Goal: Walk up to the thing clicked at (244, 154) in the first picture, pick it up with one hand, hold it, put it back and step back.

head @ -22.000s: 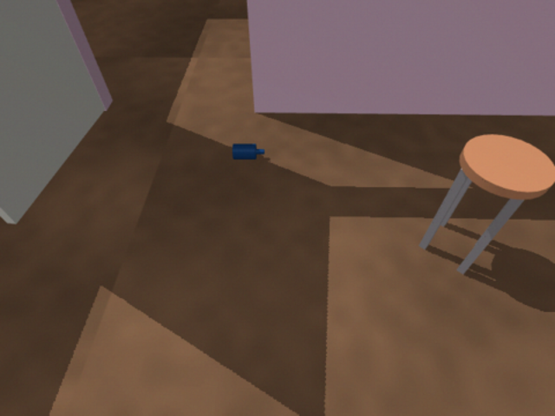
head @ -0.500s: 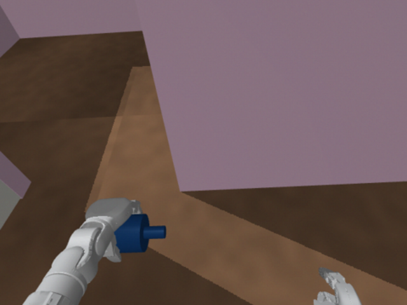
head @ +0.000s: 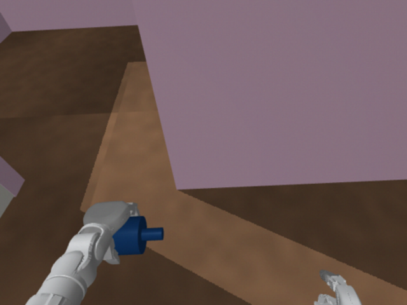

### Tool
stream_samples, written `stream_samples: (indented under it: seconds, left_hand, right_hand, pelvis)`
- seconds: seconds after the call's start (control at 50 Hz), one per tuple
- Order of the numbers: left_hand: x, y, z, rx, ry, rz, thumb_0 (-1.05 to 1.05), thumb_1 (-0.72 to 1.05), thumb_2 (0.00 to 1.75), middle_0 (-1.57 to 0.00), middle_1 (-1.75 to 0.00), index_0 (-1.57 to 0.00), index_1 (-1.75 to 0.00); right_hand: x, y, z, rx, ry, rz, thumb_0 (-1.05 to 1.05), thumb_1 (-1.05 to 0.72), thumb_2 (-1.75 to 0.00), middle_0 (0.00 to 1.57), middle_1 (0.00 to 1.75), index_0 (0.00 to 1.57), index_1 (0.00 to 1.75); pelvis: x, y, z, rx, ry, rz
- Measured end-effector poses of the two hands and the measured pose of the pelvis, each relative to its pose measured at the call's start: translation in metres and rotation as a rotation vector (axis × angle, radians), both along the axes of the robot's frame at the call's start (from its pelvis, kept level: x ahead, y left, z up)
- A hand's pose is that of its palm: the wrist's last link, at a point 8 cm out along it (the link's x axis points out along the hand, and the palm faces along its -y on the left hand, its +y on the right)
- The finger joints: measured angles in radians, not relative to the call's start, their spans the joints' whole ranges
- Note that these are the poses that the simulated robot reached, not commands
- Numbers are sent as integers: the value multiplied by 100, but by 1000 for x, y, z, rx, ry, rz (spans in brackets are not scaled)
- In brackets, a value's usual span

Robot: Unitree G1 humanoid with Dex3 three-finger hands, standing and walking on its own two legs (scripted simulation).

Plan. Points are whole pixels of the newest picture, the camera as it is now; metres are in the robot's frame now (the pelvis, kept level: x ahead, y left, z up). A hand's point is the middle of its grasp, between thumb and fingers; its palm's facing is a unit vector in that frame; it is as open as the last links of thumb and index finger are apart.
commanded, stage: crouch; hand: left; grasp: from above
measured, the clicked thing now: (126, 235) +0.29 +0.20 -0.08
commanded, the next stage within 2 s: lower in 1.80 s
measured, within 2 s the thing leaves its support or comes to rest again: neither
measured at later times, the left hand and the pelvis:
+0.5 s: hand (137, 248) +0.33 +0.23 -0.26, palm faces -0.44 +0.04 -0.90, open 10.9 cm; pelvis -0.04 +0.01 -0.13, yaw +0 degrees
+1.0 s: hand (153, 262) +0.35 +0.23 -0.48, palm faces -0.48 +0.00 -0.88, open 10.9 cm; pelvis -0.06 +0.00 -0.31, yaw +0 degrees
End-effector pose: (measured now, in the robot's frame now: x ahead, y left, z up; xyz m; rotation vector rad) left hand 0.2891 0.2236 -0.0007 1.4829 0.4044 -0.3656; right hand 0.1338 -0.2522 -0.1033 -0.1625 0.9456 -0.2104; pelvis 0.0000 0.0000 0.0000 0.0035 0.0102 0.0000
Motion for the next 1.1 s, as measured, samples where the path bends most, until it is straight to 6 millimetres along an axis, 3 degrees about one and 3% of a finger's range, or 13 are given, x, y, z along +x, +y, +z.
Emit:
stream_samples:
  seconds: [0.18,0.28,0.46,0.66,0.78,0.9,1.1]
  left_hand:
    - [-3,1,-48,32,33,0,0,-13,56,-67,-53,-66,-54]
    - [4,1,-89,55,33,-28,0,-13,55,-67,-53,-67,-54]
    - [33,-2,-179,92,-35,-48,0,-11,52,-65,-54,-65,-54]
    - [60,2,-280,100,-31,4,0,-10,53,-65,-53,-65,-54]
    - [61,4,-339,80,25,15,0,-11,55,-65,-54,-65,-54]
    - [63,2,-390,46,38,-22,0,-13,57,-66,-54,-66,-55]
    - [81,7,-439,59,-23,-12,0,-14,59,-67,-53,-67,-53]
  right_hand:
    - [-21,-10,-12,-28,89,-5,1,-89,-89,20,30,20,30]
    - [-45,-22,-33,-70,156,-8,1,-89,-89,20,30,20,30]
    - [-98,-34,-109,-132,279,-49,1,-89,-89,20,30,20,30]
    - [-144,-16,-211,-108,383,-73,1,-90,-89,20,30,20,30]
    - [-147,-5,-258,-79,399,-41,1,-89,-89,21,30,20,30]
    - [-139,-7,-294,-89,401,17,1,-90,-89,21,30,20,30]
    - [-126,-25,-327,-136,394,84,1,-90,-90,21,30,20,30]
  pelvis:
    - [-5,-1,-10,-5,72,13]
    - [-13,-1,-34,-15,172,19]
    - [-31,5,-110,-33,370,13]
    - [-52,8,-201,-45,522,17]
    - [-59,8,-244,-54,578,21]
    - [-61,6,-282,-66,619,25]
    - [-63,1,-324,-77,643,23]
